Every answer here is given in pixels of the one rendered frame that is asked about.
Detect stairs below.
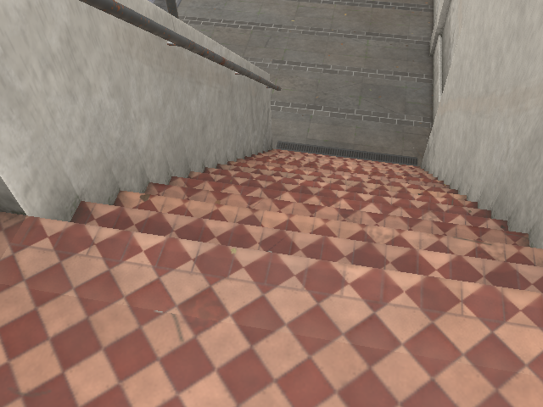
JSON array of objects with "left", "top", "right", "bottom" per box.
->
[{"left": 70, "top": 149, "right": 543, "bottom": 293}]

